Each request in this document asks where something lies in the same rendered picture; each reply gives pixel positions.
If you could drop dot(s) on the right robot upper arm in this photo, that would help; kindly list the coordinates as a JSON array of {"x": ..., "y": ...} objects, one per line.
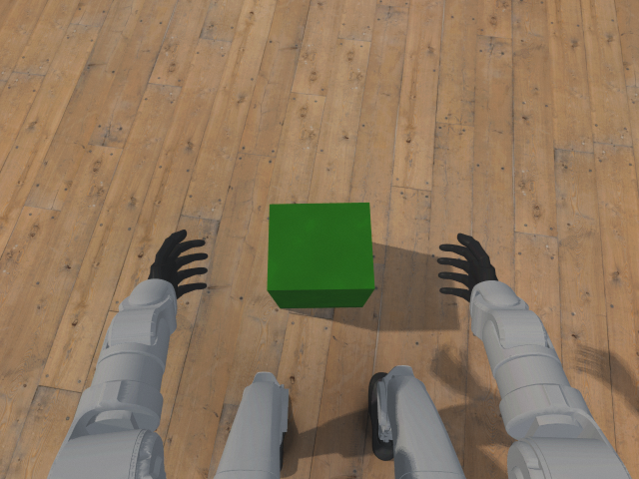
[{"x": 562, "y": 458}]

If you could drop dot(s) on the robot left forearm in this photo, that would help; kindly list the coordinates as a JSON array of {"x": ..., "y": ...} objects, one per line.
[{"x": 125, "y": 390}]

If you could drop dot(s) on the right robot hand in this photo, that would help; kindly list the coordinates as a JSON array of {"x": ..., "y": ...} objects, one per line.
[{"x": 478, "y": 266}]

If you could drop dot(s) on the robot right forearm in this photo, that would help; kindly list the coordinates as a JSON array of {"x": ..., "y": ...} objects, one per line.
[{"x": 537, "y": 399}]

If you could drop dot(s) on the left robot upper arm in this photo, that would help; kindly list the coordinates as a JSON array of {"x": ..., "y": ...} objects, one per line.
[{"x": 132, "y": 454}]

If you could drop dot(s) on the carton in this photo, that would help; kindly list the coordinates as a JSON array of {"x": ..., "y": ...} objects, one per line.
[{"x": 320, "y": 255}]

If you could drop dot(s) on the right robot thigh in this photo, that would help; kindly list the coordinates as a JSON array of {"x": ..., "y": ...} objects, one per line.
[{"x": 421, "y": 446}]

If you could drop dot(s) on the robot left foot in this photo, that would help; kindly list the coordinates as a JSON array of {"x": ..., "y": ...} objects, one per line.
[{"x": 281, "y": 452}]

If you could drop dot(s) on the left robot hand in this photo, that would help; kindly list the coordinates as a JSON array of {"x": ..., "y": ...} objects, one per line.
[{"x": 167, "y": 263}]

